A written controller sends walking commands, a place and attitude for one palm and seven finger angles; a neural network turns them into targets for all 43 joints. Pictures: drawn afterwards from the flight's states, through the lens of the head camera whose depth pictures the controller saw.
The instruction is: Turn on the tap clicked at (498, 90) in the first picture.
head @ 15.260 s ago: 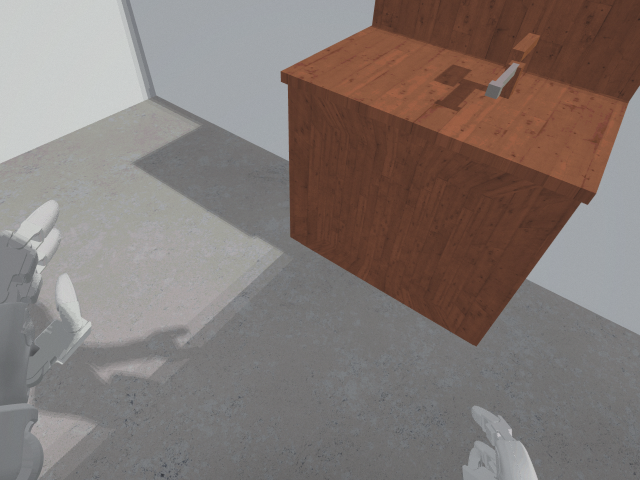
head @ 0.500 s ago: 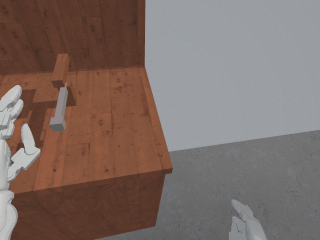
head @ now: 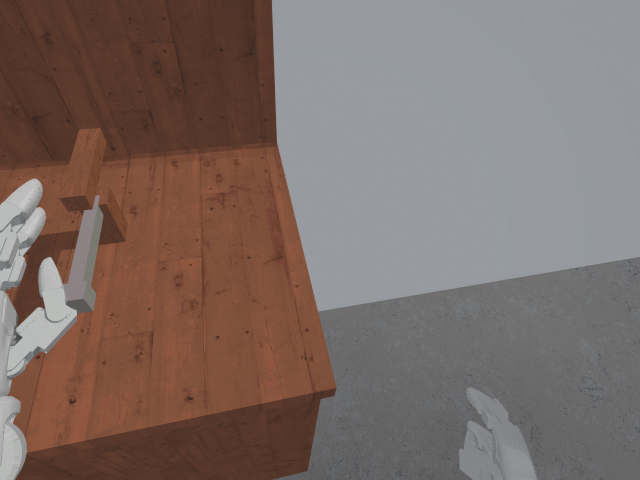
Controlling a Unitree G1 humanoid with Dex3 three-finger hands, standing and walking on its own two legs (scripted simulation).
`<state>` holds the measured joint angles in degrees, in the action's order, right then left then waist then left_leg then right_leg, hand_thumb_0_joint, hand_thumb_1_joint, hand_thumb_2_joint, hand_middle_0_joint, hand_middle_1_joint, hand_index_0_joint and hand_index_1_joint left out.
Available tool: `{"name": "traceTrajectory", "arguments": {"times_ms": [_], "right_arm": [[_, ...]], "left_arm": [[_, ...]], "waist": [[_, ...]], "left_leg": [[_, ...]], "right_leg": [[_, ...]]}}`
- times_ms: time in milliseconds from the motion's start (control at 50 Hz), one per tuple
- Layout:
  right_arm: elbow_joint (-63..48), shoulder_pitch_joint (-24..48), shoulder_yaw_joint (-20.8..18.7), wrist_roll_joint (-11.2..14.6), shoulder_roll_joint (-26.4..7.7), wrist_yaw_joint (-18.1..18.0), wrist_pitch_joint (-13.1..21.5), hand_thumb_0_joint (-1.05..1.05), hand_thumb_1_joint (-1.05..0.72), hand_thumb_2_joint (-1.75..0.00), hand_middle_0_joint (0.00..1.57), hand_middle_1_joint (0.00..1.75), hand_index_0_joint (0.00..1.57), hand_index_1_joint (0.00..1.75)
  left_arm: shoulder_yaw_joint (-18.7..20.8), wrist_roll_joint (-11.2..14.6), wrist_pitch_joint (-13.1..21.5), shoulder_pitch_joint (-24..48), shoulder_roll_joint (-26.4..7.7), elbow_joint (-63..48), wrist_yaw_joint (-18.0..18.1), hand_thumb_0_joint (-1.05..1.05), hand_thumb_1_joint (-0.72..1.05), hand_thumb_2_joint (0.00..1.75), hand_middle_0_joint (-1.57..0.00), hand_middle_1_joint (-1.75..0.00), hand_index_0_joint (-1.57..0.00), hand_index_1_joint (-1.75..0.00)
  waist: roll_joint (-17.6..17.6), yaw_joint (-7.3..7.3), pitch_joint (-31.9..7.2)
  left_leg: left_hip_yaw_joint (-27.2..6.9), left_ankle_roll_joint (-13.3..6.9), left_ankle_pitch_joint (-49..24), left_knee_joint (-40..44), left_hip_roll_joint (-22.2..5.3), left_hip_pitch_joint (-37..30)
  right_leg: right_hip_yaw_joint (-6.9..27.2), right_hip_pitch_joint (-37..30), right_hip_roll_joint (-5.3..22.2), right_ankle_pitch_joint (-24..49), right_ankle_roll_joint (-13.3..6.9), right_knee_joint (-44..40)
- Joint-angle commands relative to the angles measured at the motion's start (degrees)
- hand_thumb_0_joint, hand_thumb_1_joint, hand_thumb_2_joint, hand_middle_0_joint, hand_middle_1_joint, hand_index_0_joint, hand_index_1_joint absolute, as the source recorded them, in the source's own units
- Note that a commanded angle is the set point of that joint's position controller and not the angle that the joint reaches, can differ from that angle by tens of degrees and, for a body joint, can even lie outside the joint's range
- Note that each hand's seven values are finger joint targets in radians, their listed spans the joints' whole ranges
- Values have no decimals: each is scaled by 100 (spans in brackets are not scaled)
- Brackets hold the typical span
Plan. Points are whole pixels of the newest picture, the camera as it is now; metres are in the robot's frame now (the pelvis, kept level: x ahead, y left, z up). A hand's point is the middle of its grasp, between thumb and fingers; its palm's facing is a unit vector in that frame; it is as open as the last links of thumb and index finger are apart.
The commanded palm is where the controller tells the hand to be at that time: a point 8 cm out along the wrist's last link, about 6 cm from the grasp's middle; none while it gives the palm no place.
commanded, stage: come to a stop and stand still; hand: left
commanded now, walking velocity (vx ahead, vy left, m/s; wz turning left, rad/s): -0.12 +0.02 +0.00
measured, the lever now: (76, 297) +0.28 +0.31 +0.07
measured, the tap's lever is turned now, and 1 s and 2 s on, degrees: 0 0 0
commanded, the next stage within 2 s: look again from close up in 1.06 s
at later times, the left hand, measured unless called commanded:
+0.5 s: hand (91, 358) +0.18 +0.22 +0.16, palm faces +0.32 -0.88 -0.35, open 7.4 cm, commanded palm +0.12 +0.27 +0.17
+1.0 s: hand (19, 420) +0.13 +0.25 +0.15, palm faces +0.39 -0.84 -0.37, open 7.4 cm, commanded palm +0.08 +0.28 +0.17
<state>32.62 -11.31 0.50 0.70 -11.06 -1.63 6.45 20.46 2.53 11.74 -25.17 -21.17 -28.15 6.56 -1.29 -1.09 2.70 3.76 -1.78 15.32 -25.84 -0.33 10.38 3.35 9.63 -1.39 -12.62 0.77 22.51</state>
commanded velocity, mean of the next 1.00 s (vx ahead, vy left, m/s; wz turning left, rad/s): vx -0.01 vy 0.00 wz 0.00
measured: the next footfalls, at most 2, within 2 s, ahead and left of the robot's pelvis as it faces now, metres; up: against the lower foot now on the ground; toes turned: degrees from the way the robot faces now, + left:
none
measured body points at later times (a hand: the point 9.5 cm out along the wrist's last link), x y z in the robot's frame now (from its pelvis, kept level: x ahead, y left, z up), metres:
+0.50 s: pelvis -0.04 -0.01 +0.00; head -0.03 -0.01 +0.44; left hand +0.16 +0.26 +0.17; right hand +0.14 -0.23 -0.07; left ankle -0.02 +0.09 -0.74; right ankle -0.01 -0.13 -0.74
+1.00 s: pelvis -0.08 +0.00 -0.01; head -0.08 +0.02 +0.44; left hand +0.11 +0.29 +0.17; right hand +0.09 -0.21 -0.07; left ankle -0.02 +0.09 -0.74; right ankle -0.01 -0.13 -0.74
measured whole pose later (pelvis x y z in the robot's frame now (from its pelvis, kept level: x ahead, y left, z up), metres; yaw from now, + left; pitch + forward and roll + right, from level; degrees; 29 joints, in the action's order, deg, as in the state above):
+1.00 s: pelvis -0.08 +0.00 -0.01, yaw +1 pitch -4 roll -1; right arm 32.7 -13.5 1.2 0.3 -10.4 -1.3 9.4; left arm 19.1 -0.1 12.6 -21.5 -19.8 -22.1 5.0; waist -1.5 -1.4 3.7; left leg 4.0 -2.6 12.4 -28.7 0.2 14.8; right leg 3.8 14.8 -1.1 -12.7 0.5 27.6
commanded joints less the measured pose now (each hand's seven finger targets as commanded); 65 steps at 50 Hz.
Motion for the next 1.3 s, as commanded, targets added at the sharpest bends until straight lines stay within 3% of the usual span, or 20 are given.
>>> {"name": "traceTrajectory", "arguments": {"times_ms": [0,120,220,240,260,280,320,380,460,500,520,620,760,840,900,980,1120,1160,1220,1280], "right_arm": [[-910,341,-318,49,-696,-70,194,0,-90,-90,20,30,20,30],[-934,440,-302,43,-655,-146,139,0,-90,-90,20,30,20,30],[-943,499,-301,30,-653,-171,119,0,-90,-90,20,30,20,30],[-700,-258,-279,-398,-738,-35,487,0,-90,-90,20,30,20,30],[-372,448,-121,-117,-231,-2,506,0,-90,-90,20,30,20,30],[-773,286,-409,-13,-610,6,540,0,-90,-90,20,30,20,30],[-779,316,-446,109,-679,101,563,0,-90,-90,20,30,20,30],[-978,355,-390,58,-747,304,505,0,-90,-90,20,30,20,30],[-1086,497,-323,46,-741,148,435,0,-90,-90,20,30,20,30],[-1089,523,-297,27,-706,15,398,0,-90,-90,20,30,20,30],[-1050,577,-282,15,-721,-55,354,0,-90,-90,20,30,20,30],[-978,556,-230,-1,-692,-158,484,0,-90,-90,20,30,20,30],[-806,325,-284,12,-794,-47,671,0,-90,-90,20,30,20,30],[-848,341,-293,7,-816,-14,591,0,-90,-90,20,30,20,30],[-890,383,-299,2,-744,-10,563,0,-90,-90,20,30,20,30],[-880,400,-288,-22,-700,2,609,0,-90,-90,20,30,20,30],[-752,319,-296,-15,-711,49,682,0,-90,-90,20,30,20,30],[-740,271,-301,-22,-735,49,656,0,-90,-90,20,30,20,30],[-713,354,-285,-14,-716,17,640,0,-90,-90,20,30,20,30],[-743,342,-303,-8,-704,24,627,0,-90,-90,20,30,20,30]], "left_arm": [[578,50,295,130,-794,-1012,144,0,90,90,-20,-30,-20,-30],[616,54,218,314,-911,-1256,179,0,90,90,-20,-30,-20,-30],[614,45,185,369,-928,-1297,228,0,90,90,-20,-30,-20,-30],[3786,-969,819,6467,-5414,-2504,170,0,90,90,-20,-30,-20,-30],[1569,-295,512,2863,-1760,1279,-141,0,90,90,-20,-30,-20,-30],[1086,-85,495,1478,-1290,432,-105,0,90,90,-20,-30,-20,-30],[55,66,406,985,-225,295,-159,0,90,90,-20,-30,-20,-30],[-178,19,410,395,-382,-809,-141,0,90,90,-20,-30,-20,-30],[644,46,340,152,-1091,-849,31,0,90,90,-20,-30,-20,-30],[988,94,379,339,-1291,-765,52,0,90,90,-20,-30,-20,-30],[1301,92,392,586,-1627,-898,94,0,90,90,-20,-30,-20,-30],[746,3,536,1276,-1100,-884,38,0,90,90,-20,-30,-20,-30],[65,-181,459,1096,-499,-437,12,0,90,90,-20,-30,-20,-30],[318,-245,453,981,-647,-415,3,0,90,90,-20,-30,-20,-30],[639,-225,506,1069,-906,-677,14,0,90,90,-20,-30,-20,-30],[758,-198,558,1146,-935,-956,0,0,90,90,-20,-30,-20,-30],[423,-218,435,965,-605,-684,-51,0,90,90,-20,-30,-20,-30],[285,-232,415,1127,-528,-656,-44,0,90,90,-20,-30,-20,-30],[493,-252,407,1219,-761,-739,28,0,90,90,-20,-30,-20,-30],[518,-200,446,1045,-747,-874,45,0,90,90,-20,-30,-20,-30]], "waist": [[513,-21,-1154],[516,-25,-1206],[563,-31,-1121],[-442,-114,113],[-310,-104,-1094],[55,-178,-874],[1267,-42,-1503],[1171,-120,-1390],[-384,-110,-877],[-692,-57,-563],[-523,-30,-398],[637,1,-233],[509,-56,-405],[573,-50,-146],[481,-82,-150],[772,-93,-343],[175,-42,-251],[240,-8,-155],[201,-38,-213],[317,-54,-686]], "left_leg": [[-330,204,-3033,146,-479,-590],[-331,188,-2997,155,-594,-767],[-350,139,-1933,255,-511,-523],[-272,-15,-2171,-524,-522,556],[-389,29,-2398,30,-86,-273],[-287,135,-2638,-103,-389,-655],[-256,54,-3020,55,-491,-1042],[-480,-35,-2662,200,-795,-486],[-449,15,-360,291,-478,394],[-461,23,334,219,-236,308],[-492,25,458,237,-218,220],[-570,-71,1351,677,-329,311],[-619,-85,1398,916,-458,566],[-765,-124,2230,1199,-564,1319],[-755,-155,2173,1152,-603,1483],[-707,-156,2058,1081,-597,1291],[-529,-27,1560,614,-355,476],[-606,-24,1606,655,-346,445],[-645,-26,1206,730,-390,367],[-619,-30,373,629,-398,137]], "right_leg": [[57,-440,350,2807,-164,209],[47,-308,354,2503,-140,239],[250,-348,423,2155,-187,31],[343,881,427,2124,-87,-319],[614,197,612,2663,-578,92],[898,40,590,3388,-380,-109],[442,-140,532,2532,-304,461],[164,-125,395,1151,-201,551],[378,-102,439,573,-167,-10],[711,520,529,-575,-233,-594],[766,804,543,-974,-269,-750],[635,848,352,-1668,-241,-713],[309,227,161,-899,-137,-170],[175,27,81,-1156,-114,104],[71,-186,60,-869,-112,305],[51,-291,53,-749,-128,357],[527,594,177,-1238,-184,-446],[610,776,195,-1476,-202,-515],[492,560,163,-866,-179,-408],[416,95,236,-12,-194,-180]]}}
